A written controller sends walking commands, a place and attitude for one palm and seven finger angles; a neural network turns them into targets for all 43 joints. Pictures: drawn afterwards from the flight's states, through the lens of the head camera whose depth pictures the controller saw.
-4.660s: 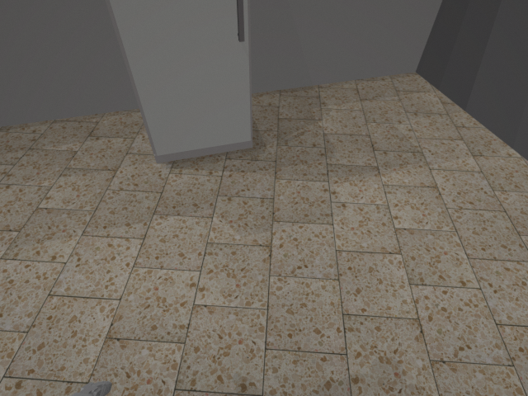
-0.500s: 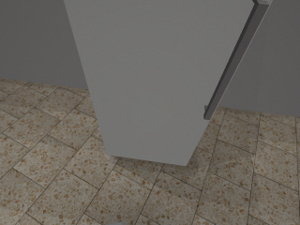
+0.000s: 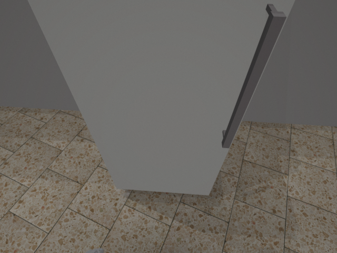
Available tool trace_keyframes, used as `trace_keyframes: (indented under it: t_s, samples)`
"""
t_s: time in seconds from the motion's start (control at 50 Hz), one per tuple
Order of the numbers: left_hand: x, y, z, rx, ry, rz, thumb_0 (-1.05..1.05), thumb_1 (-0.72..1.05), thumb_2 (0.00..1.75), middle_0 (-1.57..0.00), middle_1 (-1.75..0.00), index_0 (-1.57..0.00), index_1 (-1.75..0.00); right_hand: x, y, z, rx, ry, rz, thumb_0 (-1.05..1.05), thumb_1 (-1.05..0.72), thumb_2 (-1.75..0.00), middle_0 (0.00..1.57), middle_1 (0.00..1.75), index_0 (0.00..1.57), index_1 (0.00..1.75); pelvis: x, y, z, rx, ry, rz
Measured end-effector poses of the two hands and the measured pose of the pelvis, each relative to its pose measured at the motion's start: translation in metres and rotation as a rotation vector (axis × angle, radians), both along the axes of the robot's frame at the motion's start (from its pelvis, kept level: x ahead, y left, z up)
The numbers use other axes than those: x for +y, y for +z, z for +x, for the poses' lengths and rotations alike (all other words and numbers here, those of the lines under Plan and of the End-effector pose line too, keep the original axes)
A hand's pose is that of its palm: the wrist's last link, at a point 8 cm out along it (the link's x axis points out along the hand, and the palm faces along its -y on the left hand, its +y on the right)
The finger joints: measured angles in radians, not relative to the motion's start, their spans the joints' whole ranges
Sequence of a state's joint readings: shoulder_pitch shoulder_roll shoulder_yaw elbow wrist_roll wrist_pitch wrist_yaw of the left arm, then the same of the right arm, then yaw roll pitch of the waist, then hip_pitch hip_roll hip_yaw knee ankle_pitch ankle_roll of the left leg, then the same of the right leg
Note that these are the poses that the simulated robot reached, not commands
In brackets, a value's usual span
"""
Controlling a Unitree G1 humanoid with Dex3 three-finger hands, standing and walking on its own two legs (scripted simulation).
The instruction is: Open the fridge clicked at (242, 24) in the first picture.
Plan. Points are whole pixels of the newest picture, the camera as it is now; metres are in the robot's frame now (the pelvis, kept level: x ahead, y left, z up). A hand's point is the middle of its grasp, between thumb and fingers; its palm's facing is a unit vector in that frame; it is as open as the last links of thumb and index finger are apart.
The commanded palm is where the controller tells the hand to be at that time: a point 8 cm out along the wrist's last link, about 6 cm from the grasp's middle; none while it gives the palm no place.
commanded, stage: come to a stop and stand still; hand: right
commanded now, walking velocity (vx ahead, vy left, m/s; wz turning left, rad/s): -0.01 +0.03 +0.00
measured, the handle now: (242, 94) +0.48 -0.17 +0.12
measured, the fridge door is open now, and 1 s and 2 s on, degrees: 0 0 0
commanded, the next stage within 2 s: look again from close up in 1.24 s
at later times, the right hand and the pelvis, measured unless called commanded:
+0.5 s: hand out of the picture +0.05 -0.20 -0.17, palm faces +0.01 +0.98 -0.22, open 7.3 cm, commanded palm none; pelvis -0.01 -0.02 +0.00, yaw +0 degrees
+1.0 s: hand out of the picture +0.00 -0.19 -0.18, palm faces +0.02 +0.99 -0.15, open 7.4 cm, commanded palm none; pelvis +0.01 -0.03 +0.00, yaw +0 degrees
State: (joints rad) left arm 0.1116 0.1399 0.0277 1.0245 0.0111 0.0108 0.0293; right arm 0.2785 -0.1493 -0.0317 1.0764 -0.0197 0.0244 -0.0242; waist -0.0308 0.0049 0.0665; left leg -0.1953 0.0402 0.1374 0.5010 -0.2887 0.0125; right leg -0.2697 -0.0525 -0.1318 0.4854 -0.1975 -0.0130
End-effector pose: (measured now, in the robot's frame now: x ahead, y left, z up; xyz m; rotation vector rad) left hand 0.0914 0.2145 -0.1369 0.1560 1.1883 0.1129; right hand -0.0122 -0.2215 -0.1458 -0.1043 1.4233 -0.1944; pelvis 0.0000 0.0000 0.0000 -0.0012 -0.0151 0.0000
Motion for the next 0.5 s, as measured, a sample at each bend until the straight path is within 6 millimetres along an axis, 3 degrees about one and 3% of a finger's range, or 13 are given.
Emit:
trace_keyframes:
  t_s: [0.14,0.3,0.42,0.5]
  samples:
    - [0.014,-0.007,-0.028,0.032,0.054,-0.003,-0.01,0.93,0.9,-0.2,-0.3,-0.2,-0.3,-0.006,0.005,0.0,-0.013,0.029,-0.042,0.0,-0.91,-0.9,0.2,0.3,0.2,0.3,0.005,-0.001,-0.006,-0.006,0.01,-0.002]
    - [0.024,-0.009,-0.079,0.107,0.078,0.019,0.0,0.92,0.9,-0.2,-0.3,-0.2,-0.3,-0.004,0.002,0.022,-0.117,0.088,-0.036,0.0,-0.9,-0.9,0.2,0.3,0.2,0.3,0.001,-0.005,-0.01,-0.01,0.004,0.028]
    - [0.004,-0.011,-0.111,0.142,0.084,0.011,0.0,0.92,0.9,-0.2,-0.3,-0.2,-0.3,-0.017,0.001,0.048,-0.186,0.104,-0.032,0.0,-0.91,-0.9,0.2,0.3,0.2,0.3,-0.01,-0.007,-0.01,-0.018,-0.004,0.019]
    - [-0.013,-0.011,-0.121,0.18,0.072,-0.021,0.01,0.91,0.9,-0.2,-0.3,-0.2,-0.3,-0.024,0.008,0.054,-0.204,0.109,-0.037,0.0,-0.91,-0.9,0.2,0.3,0.2,0.3,-0.015,-0.004,-0.011,-0.006,-0.004,0.012]
